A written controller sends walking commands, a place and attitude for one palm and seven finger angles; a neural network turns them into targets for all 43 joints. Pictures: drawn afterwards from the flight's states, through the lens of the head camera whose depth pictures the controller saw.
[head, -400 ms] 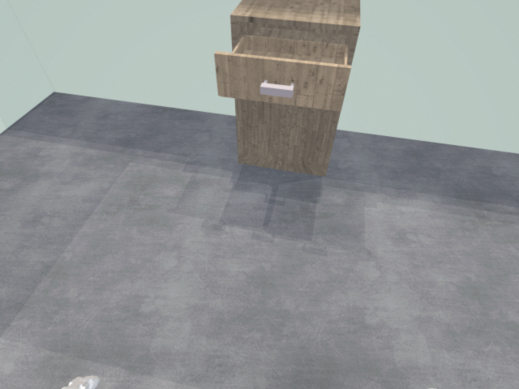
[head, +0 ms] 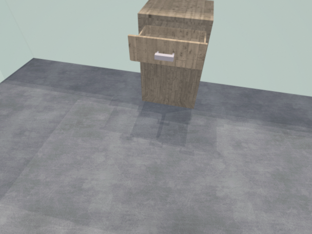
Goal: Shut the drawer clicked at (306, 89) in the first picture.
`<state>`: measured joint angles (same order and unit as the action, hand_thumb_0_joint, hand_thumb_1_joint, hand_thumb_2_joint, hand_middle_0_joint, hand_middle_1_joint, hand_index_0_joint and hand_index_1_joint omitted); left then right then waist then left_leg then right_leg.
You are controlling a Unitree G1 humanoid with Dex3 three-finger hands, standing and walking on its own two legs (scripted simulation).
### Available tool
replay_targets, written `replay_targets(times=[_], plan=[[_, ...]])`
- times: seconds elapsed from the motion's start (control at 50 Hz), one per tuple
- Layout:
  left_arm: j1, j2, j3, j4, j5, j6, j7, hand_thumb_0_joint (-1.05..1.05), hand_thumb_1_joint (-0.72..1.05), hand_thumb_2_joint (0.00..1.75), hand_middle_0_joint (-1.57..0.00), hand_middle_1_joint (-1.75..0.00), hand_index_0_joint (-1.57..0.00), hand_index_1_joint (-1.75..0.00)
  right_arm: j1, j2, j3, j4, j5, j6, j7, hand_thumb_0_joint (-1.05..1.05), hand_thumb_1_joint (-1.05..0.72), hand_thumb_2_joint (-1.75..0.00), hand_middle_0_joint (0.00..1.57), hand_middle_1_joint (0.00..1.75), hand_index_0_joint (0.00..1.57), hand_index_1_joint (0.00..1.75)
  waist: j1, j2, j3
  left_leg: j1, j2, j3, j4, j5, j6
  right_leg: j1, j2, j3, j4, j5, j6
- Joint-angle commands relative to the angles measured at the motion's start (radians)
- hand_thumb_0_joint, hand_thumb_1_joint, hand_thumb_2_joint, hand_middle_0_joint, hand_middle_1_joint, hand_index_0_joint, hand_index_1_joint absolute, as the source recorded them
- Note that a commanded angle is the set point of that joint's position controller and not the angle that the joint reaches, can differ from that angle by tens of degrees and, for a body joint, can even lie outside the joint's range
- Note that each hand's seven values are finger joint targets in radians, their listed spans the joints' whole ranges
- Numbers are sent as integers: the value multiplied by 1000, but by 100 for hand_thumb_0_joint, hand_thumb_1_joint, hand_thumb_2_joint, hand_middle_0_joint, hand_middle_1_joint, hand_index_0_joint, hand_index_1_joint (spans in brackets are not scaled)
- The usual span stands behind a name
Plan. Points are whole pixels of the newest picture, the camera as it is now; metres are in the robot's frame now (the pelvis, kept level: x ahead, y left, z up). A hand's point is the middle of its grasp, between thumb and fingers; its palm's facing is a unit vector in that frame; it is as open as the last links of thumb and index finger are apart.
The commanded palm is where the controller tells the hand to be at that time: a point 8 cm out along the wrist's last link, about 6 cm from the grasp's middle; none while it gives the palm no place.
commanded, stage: stand and wait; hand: left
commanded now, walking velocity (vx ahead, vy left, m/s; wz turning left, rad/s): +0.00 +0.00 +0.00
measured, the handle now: (164, 55) +1.07 +0.01 -0.08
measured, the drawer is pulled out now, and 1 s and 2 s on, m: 0.30 0.30 0.30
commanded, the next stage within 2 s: look at it before walking up in 0.42 s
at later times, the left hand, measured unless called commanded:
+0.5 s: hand out of the picture +0.06 +0.24 -0.16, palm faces -0.03 -0.95 -0.33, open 7.4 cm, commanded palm none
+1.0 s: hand out of the picture +0.06 +0.24 -0.16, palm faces -0.03 -0.95 -0.32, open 7.4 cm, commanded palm none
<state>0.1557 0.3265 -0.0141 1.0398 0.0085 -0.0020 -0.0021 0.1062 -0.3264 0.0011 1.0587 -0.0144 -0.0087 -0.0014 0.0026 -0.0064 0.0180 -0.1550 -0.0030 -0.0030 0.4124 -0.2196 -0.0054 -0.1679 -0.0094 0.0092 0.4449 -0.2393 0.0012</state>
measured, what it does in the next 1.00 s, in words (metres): stands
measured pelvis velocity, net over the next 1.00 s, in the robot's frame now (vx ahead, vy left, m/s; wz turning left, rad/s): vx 0.00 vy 0.00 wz -0.01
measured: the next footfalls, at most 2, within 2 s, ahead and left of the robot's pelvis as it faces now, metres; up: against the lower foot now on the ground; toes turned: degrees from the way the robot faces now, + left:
left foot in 1.94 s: +0.40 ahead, +0.09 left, +0.00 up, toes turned -5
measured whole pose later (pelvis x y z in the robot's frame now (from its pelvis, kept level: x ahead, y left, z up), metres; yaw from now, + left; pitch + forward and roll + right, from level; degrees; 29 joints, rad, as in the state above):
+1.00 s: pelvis +0.00 +0.00 +0.00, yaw -1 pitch -2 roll +0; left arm 0.16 0.33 -0.01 1.09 0.01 -0.01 0.00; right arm 0.13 -0.32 0.00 1.12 -0.01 -0.01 0.00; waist 0.00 -0.01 0.02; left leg -0.14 0.01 0.00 0.36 -0.19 -0.01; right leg -0.15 0.00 0.02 0.39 -0.20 0.00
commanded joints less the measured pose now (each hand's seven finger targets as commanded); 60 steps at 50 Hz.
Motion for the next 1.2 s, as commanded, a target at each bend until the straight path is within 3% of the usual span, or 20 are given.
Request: replay_targets(times=[0.0,0.16,0.46,0.7,1.08,1.12,1.14,1.18], plan=[[-48,212,48,-59,2,-26,15,0,90,90,-20,-30,-20,-30,-46,-194,-38,-58,1,-22,-10,0,-90,-90,20,30,20,30,-4,-5,-41,-7,105,-83,-69,93,33,-9,-106,109,-104,94,-37],[-32,207,47,-25,0,-26,14,0,90,90,-20,-30,-20,-30,-17,-192,-35,-18,2,-22,-10,0,-90,-90,20,30,20,30,-2,-3,-29,-19,108,-86,-86,56,29,-14,-104,121,-126,29,-38],[-26,201,46,-10,1,-27,15,0,90,90,-20,-30,-20,-30,3,-186,-35,2,3,-23,-10,0,-90,-90,20,30,20,30,-2,-4,-16,-21,113,-87,-96,50,25,-24,-103,129,-138,18,-36],[-27,199,48,-13,2,-31,16,0,90,90,-20,-30,-20,-30,-11,-188,-36,-4,4,-26,-11,0,-90,-90,20,30,20,30,0,2,-41,12,121,-82,-92,119,25,-3,-106,118,-126,127,-35],[-15,197,46,-5,3,-30,15,0,90,90,-20,-30,-20,-30,-15,-187,-34,1,6,-26,-12,0,-90,-90,20,30,20,30,1,-1,-38,31,126,-87,-111,135,26,8,-103,110,-135,144,-31],[-16,195,45,-2,2,-29,15,0,90,90,-20,-30,-20,-30,-15,-189,-33,2,6,-26,-12,0,-90,-90,20,30,20,30,0,8,-31,23,124,-88,-114,124,26,7,-103,110,-139,133,-29],[23,117,31,17,0,-20,17,0,90,90,-20,-30,-20,-30,19,-110,-16,20,1,-20,-10,0,-90,-90,20,30,20,30,-1,7,-55,32,122,-69,-102,80,15,16,-101,107,-138,79,-20],[80,80,26,35,7,-4,14,0,90,90,-20,-30,-20,-30,76,-65,-11,35,-4,-7,-6,0,-90,-90,20,30,20,30,5,-9,-22,8,106,-46,-76,-134,14,-26,-87,125,-131,-153,-27]])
